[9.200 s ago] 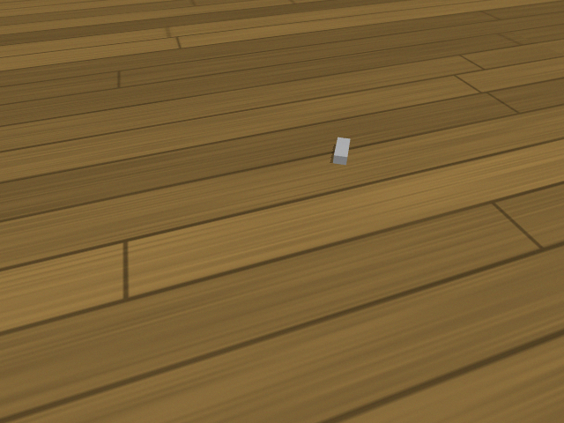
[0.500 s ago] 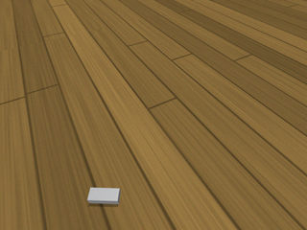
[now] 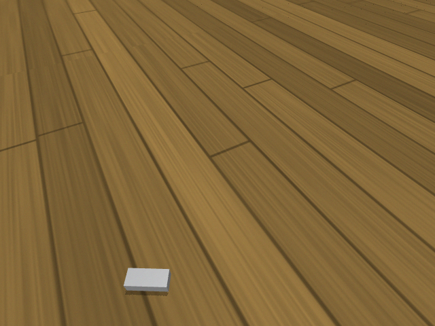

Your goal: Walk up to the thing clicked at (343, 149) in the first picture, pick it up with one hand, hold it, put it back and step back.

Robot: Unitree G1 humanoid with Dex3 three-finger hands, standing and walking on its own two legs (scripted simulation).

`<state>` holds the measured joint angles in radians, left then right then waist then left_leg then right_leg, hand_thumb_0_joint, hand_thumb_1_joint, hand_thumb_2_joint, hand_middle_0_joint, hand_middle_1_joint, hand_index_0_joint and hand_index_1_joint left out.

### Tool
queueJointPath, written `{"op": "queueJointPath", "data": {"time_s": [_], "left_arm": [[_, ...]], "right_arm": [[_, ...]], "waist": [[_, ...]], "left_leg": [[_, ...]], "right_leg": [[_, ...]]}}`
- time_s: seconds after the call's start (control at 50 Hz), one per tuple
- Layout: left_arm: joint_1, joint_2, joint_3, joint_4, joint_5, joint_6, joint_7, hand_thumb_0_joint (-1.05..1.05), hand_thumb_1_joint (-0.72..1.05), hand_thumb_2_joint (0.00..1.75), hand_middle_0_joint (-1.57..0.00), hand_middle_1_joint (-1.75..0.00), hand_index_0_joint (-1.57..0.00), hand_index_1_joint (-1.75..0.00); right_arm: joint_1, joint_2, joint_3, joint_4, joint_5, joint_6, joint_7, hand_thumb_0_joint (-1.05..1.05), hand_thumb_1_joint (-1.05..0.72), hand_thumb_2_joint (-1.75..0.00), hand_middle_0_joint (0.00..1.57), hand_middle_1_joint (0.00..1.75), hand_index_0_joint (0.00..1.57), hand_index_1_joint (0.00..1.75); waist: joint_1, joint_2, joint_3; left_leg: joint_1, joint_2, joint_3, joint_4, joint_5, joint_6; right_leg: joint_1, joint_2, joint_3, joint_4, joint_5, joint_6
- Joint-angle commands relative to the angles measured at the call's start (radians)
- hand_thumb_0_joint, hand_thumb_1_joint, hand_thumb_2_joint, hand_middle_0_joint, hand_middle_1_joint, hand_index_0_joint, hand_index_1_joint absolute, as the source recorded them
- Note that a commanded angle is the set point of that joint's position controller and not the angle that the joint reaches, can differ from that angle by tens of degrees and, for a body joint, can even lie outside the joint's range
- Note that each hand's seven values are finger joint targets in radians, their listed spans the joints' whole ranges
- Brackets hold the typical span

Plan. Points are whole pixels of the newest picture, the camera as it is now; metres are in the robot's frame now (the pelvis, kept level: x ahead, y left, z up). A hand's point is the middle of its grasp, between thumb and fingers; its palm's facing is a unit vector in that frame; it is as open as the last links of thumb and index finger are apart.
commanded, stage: stand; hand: left
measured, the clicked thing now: (148, 279) +0.48 +0.34 -0.75
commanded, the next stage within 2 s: walk up in 0.44 s
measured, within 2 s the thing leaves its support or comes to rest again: neither
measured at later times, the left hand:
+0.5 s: hand out of the picture +0.06 +0.26 -0.15, palm faces +0.01 -0.93 -0.36, open 7.4 cm
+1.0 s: hand out of the picture +0.10 +0.44 -0.17, palm faces -0.02 -0.91 -0.42, open 7.4 cm
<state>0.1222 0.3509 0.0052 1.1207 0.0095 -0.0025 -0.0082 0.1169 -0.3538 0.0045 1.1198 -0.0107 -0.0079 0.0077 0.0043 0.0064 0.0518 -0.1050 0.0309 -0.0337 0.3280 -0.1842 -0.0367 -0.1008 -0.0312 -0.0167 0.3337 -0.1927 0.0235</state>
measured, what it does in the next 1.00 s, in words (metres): steps to the left: left foot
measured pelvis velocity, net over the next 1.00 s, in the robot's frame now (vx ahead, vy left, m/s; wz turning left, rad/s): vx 0.05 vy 0.15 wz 0.02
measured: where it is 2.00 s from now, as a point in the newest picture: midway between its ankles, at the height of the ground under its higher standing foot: outside the picture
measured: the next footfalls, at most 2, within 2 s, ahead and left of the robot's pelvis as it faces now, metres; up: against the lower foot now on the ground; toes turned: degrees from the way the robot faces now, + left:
left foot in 0.76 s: +0.09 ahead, +0.26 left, +0.00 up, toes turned +3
right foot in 1.20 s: +0.09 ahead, -0.03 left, +0.00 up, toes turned -3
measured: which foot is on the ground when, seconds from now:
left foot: down 0.00-0.46, up 0.48-0.74, down 0.76-1.00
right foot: down 0.00-0.76, up 0.78-1.00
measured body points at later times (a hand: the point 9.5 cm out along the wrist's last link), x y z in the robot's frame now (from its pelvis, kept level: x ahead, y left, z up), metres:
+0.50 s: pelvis -0.01 +0.01 +0.00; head +0.00 +0.00 +0.45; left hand +0.06 +0.31 -0.13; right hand +0.07 -0.30 -0.13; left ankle -0.01 +0.14 -0.74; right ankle -0.01 -0.13 -0.75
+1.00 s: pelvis +0.05 +0.15 -0.02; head +0.09 +0.16 +0.43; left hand +0.10 +0.48 -0.14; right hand +0.10 -0.16 -0.14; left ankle +0.05 +0.26 -0.75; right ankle +0.07 +0.02 -0.71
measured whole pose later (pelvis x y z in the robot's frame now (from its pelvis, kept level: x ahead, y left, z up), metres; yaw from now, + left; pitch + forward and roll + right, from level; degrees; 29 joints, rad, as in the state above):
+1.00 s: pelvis +0.05 +0.15 -0.02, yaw +1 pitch -2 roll +0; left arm 0.24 0.43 0.05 0.96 0.01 0.00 0.02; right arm 0.29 -0.35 -0.06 0.89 -0.02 -0.01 0.03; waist -0.02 -0.02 0.11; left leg -0.25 0.00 0.04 0.60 -0.32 0.02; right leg -0.41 0.02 0.06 0.92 -0.47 -0.02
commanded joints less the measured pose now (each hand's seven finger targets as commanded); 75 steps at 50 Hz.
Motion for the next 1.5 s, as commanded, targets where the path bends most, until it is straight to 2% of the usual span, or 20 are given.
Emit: {"op": "queueJointPath", "data": {"time_s": [0.0, 0.4, 0.44, 0.48, 0.54, 0.66, 0.72, 0.74, 0.76, 0.8, 0.86, 1.0, 1.08, 1.14, 1.18, 1.2, 1.22, 1.24, 1.44, 1.48], "left_arm": [[-0.028, 0.218, 0.042, -0.055, 0.001, -0.023, 0.014, 0.00, 0.90, 0.90, -0.20, -0.30, -0.20, -0.30], [-0.024, 0.222, 0.042, -0.058, 0.003, -0.022, 0.014, 0.00, 0.90, 0.90, -0.20, -0.30, -0.20, -0.30], [0.224, 0.406, 0.130, -0.034, 0.005, -0.051, 0.066, 0.00, 0.90, 0.90, -0.20, -0.30, -0.20, -0.30], [0.182, 0.427, 0.156, -0.089, 0.023, -0.060, 0.086, 0.00, 0.90, 0.90, -0.20, -0.30, -0.20, -0.30], [0.044, 0.363, 0.141, -0.165, 0.028, -0.070, 0.088, 0.00, 0.90, 0.90, -0.20, -0.30, -0.20, -0.30], [0.083, 0.374, 0.146, -0.219, 0.038, -0.072, 0.083, 0.00, 0.90, 0.90, -0.20, -0.30, -0.20, -0.30], [0.032, 0.305, 0.115, -0.251, 0.035, -0.047, 0.071, 0.00, 0.90, 0.90, -0.20, -0.30, -0.20, -0.30], [0.086, 0.220, 0.089, -0.256, 0.031, -0.037, 0.064, 0.00, 0.90, 0.90, -0.20, -0.30, -0.20, -0.30], [0.137, 0.157, 0.069, -0.273, 0.016, -0.029, 0.066, 0.00, 0.90, 0.90, -0.20, -0.30, -0.20, -0.30], [0.108, 0.290, 0.091, -0.240, 0.007, -0.030, 0.075, 0.00, 0.90, 0.90, -0.20, -0.30, -0.20, -0.30], [0.222, 0.286, 0.090, -0.187, -0.011, -0.029, 0.053, 0.00, 0.90, 0.90, -0.20, -0.30, -0.20, -0.30], [0.112, 0.238, 0.094, -0.243, 0.010, 0.001, 0.025, 0.00, 0.90, 0.90, -0.20, -0.30, -0.20, -0.30], [0.069, 0.233, 0.100, -0.292, 0.017, 0.019, 0.007, 0.00, 0.90, 0.90, -0.20, -0.30, -0.20, -0.30], [0.084, 0.221, 0.101, -0.302, 0.017, 0.022, 0.000, 0.00, 0.90, 0.90, -0.20, -0.30, -0.20, -0.30], [0.122, 0.263, 0.113, -0.296, 0.018, 0.009, 0.003, 0.00, 0.90, 0.90, -0.20, -0.30, -0.20, -0.30], [0.127, 0.326, 0.131, -0.303, 0.018, 0.000, 0.006, 0.00, 0.90, 0.90, -0.20, -0.30, -0.20, -0.30], [0.114, 0.304, 0.117, -0.313, 0.001, -0.003, 0.008, 0.00, 0.90, 0.90, -0.20, -0.30, -0.20, -0.30], [0.083, 0.314, 0.112, -0.326, 0.009, -0.006, 0.008, 0.00, 0.90, 0.90, -0.20, -0.30, -0.20, -0.30], [-0.027, 0.260, 0.092, -0.369, -0.002, 0.022, 0.014, 0.00, 0.90, 0.90, -0.20, -0.30, -0.20, -0.30], [-0.028, 0.194, 0.076, -0.382, -0.017, 0.029, 0.005, 0.00, 0.90, 0.90, -0.20, -0.30, -0.20, -0.30]], "right_arm": [[-0.044, -0.217, -0.041, -0.063, 0.001, -0.020, -0.016, 0.00, -0.90, -0.90, 0.20, 0.30, 0.20, 0.30], [-0.032, -0.214, -0.044, -0.058, 0.000, -0.017, -0.014, 0.00, -0.90, -0.90, 0.20, 0.30, 0.20, 0.30], [-0.062, -0.235, -0.098, -0.174, -0.062, 0.047, 0.033, 0.00, -0.90, -0.90, 0.20, 0.30, 0.20, 0.30], [-0.023, -0.248, -0.112, -0.214, -0.075, 0.074, 0.053, 0.00, -0.90, -0.90, 0.20, 0.30, 0.20, 0.30], [0.075, -0.244, -0.138, -0.232, -0.064, 0.084, 0.082, 0.00, -0.90, -0.90, 0.20, 0.30, 0.20, 0.30], [0.058, -0.227, -0.162, -0.318, -0.064, 0.079, 0.105, 0.00, -0.90, -0.90, 0.20, 0.30, 0.20, 0.30], [0.257, -0.247, -0.190, -0.243, -0.055, 0.065, 0.082, 0.00, -0.90, -0.90, 0.20, 0.30, 0.20, 0.30], [0.326, -0.303, -0.205, -0.231, -0.064, 0.058, 0.066, 0.00, -0.90, -0.90, 0.20, 0.30, 0.20, 0.30], [0.298, -0.376, -0.203, -0.271, -0.067, 0.046, 0.053, 0.00, -0.90, -0.90, 0.20, 0.30, 0.20, 0.30], [0.182, -0.453, -0.211, -0.309, -0.028, 0.039, 0.047, 0.00, -0.90, -0.90, 0.20, 0.30, 0.20, 0.30], [0.100, -0.308, -0.159, -0.335, -0.020, 0.011, 0.011, 0.00, -0.90, -0.90, 0.20, 0.30, 0.20, 0.30], [0.192, -0.308, -0.140, -0.311, 0.001, -0.043, -0.031, 0.00, -0.90, -0.90, 0.20, 0.30, 0.20, 0.30], [0.192, -0.308, -0.143, -0.330, 0.010, -0.036, -0.052, 0.00, -0.90, -0.90, 0.20, 0.30, 0.20, 0.30], [0.153, -0.305, -0.135, -0.346, 0.010, -0.027, -0.058, 0.00, -0.90, -0.90, 0.20, 0.30, 0.20, 0.30], [0.119, -0.278, -0.120, -0.362, 0.023, -0.021, -0.055, 0.00, -0.90, -0.90, 0.20, 0.30, 0.20, 0.30], [0.107, -0.240, -0.108, -0.376, 0.033, -0.022, -0.055, 0.00, -0.90, -0.90, 0.20, 0.30, 0.20, 0.30], [0.095, -0.211, -0.096, -0.370, 0.029, -0.010, -0.058, 0.00, -0.90, -0.90, 0.20, 0.30, 0.20, 0.30], [0.103, -0.221, -0.099, -0.356, 0.022, -0.004, -0.063, 0.00, -0.90, -0.90, 0.20, 0.30, 0.20, 0.30], [0.208, -0.204, -0.092, -0.257, 0.006, -0.041, -0.058, 0.00, -0.90, -0.90, 0.20, 0.30, 0.20, 0.30], [0.159, -0.309, -0.118, -0.280, -0.025, -0.054, -0.063, 0.00, -0.90, -0.90, 0.20, 0.30, 0.20, 0.30]], "waist": [[0.003, -0.001, -0.066], [0.000, 0.001, -0.055], [0.090, -0.033, -0.024], [0.068, -0.014, 0.025], [-0.019, -0.095, 0.059], [0.007, -0.185, 0.032], [-0.099, -0.055, -0.044], [-0.135, 0.160, -0.059], [-0.101, 0.354, -0.030], [-0.073, 0.259, 0.030], [0.012, 0.137, 0.019], [-0.017, 0.093, 0.001], [-0.032, 0.112, -0.044], [-0.007, 0.115, -0.068], [0.028, 0.003, -0.105], [0.040, -0.130, -0.144], [0.041, -0.158, -0.130], [0.031, -0.180, -0.109], [-0.035, -0.112, -0.153], [-0.020, 0.070, -0.130]], "left_leg": [[0.002, 0.097, -0.052, -0.043, 0.163, 0.044], [-0.022, 0.096, -0.055, -0.051, 0.108, 0.047], [-0.348, -0.028, 0.047, 0.354, -0.278, 0.046], [-0.450, 0.040, -0.097, 0.610, -0.304, 0.045], [-0.409, 0.086, -0.132, 0.676, -0.238, 0.038], [-0.265, 0.083, -0.026, 0.415, -0.232, 0.024], [0.047, -0.018, 0.096, 0.201, -0.089, 0.031], [0.085, 0.047, -0.032, 0.100, -0.171, 0.069], [0.007, 0.234, -0.402, -0.036, -0.251, 0.129], [-0.225, 0.344, -0.601, -0.164, -0.594, 0.300], [-0.131, 0.224, -0.289, -0.005, -0.267, 0.220], [-0.034, 0.322, -0.196, 0.144, 0.622, 0.261], [0.013, 0.288, -0.159, 0.215, 0.670, 0.239], [-0.026, 0.257, -0.122, 0.286, 0.589, 0.211], [-0.139, 0.153, -0.015, 0.426, 0.428, 0.125], [-0.248, 0.032, 0.062, 0.620, 0.237, 0.065], [-0.320, -0.052, 0.070, 0.680, -0.375, 0.055], [-0.260, -0.017, 0.014, 0.704, -0.522, 0.054], [-0.087, -0.030, 0.061, 0.102, 0.029, 0.052], [0.048, 0.212, -0.286, 0.066, 0.226, 0.147]], "right_leg": [[0.003, -0.103, 0.067, -0.047, 0.151, -0.034], [0.004, -0.102, 0.070, -0.053, 0.103, -0.040], [0.179, -0.307, 0.305, -0.121, -0.096, -0.171], [0.068, -0.433, 0.410, -0.150, -0.262, -0.265], [-0.079, -0.352, 0.265, -0.157, -0.250, -0.243], [-0.141, -0.266, 0.093, 0.002, -0.065, -0.211], [-0.318, -0.139, -0.036, 0.315, -0.153, -0.126], [-0.400, -0.043, -0.075, 0.575, -0.255, -0.097], [-0.522, 0.091, -0.004, 0.739, -0.508, -0.061], [-0.436, 0.028, 0.104, 0.847, -0.427, -0.087], [-0.440, -0.015, 0.161, 0.774, -0.265, -0.076], [-0.324, 0.001, 0.094, 0.523, -0.241, -0.053], [-0.316, 0.013, 0.047, 0.483, -0.212, -0.076], [-0.237, 0.020, 0.025, 0.380, -0.173, -0.092], [-0.062, -0.040, 0.114, 0.200, 0.250, -0.131], [0.025, -0.164, 0.315, 0.164, 0.438, -0.218], [0.027, -0.288, 0.453, 0.137, 0.532, -0.334], [-0.077, -0.334, 0.495, 0.138, 0.547, -0.373], [-0.049, -0.131, 0.178, 0.349, 0.447, -0.191], [-0.317, -0.004, 0.121, 0.467, 0.104, -0.080]]}}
